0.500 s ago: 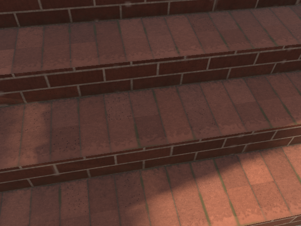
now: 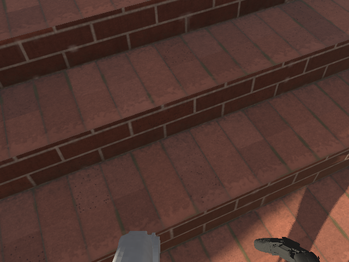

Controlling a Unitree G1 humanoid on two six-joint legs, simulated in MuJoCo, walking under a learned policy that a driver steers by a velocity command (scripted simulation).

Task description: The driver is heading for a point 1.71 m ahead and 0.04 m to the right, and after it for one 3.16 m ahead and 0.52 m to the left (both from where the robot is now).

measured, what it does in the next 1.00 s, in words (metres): climbs: left foot 0.17 m higher, then right foot 0.17 m higher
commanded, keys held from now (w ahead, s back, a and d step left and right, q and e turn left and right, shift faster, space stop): w+e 0.08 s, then w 0.54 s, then no key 0.38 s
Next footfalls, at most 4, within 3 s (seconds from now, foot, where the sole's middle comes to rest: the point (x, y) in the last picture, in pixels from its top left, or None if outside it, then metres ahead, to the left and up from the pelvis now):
0.16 left None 0.26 0.13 -0.61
0.80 right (256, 153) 0.72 -0.18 -0.44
1.44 left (208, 179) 0.62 -0.03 -0.44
1.76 right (279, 140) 0.78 -0.27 -0.44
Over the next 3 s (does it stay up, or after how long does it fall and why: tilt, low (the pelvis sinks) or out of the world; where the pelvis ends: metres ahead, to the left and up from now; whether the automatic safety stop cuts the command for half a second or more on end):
stays up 1.00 -0.11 0.49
